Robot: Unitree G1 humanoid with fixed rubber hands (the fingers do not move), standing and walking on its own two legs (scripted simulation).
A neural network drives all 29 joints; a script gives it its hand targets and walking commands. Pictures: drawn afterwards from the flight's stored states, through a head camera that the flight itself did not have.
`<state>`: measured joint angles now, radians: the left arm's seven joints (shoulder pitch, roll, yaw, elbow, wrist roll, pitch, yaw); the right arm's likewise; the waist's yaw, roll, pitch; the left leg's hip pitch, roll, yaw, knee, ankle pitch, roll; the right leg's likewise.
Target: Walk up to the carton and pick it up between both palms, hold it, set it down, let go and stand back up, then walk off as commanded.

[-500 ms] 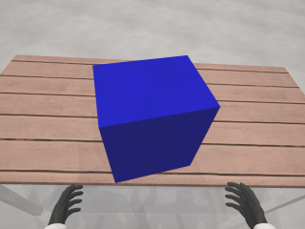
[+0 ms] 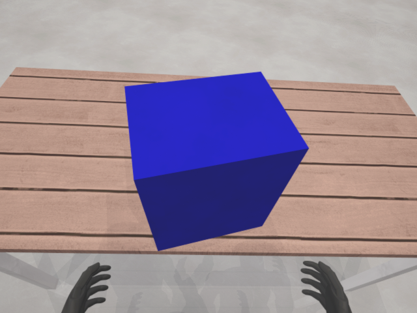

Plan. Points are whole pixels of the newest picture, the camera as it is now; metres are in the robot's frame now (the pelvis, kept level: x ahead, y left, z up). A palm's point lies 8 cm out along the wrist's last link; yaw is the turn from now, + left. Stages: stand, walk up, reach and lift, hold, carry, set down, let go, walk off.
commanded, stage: let go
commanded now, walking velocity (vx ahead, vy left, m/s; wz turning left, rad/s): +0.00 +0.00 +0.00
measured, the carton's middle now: (205, 168) +0.40 +0.02 +0.04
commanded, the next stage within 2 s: stand in 0.50 s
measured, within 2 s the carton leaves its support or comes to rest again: neither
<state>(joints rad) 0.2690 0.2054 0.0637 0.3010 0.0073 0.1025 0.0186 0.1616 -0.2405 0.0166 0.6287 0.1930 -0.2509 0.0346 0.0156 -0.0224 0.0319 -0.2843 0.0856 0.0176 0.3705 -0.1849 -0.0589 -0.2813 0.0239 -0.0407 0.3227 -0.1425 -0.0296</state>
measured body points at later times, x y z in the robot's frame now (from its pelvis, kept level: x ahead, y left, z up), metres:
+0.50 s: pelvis +0.01 +0.00 +0.00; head +0.07 +0.02 +0.44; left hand +0.17 +0.25 -0.09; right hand +0.18 -0.24 -0.09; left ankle +0.00 +0.15 -0.75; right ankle +0.01 -0.11 -0.75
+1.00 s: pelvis +0.00 +0.01 -0.01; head -0.04 +0.03 +0.44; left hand +0.14 +0.31 -0.09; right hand +0.17 -0.24 -0.09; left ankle +0.00 +0.15 -0.75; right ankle +0.01 -0.11 -0.75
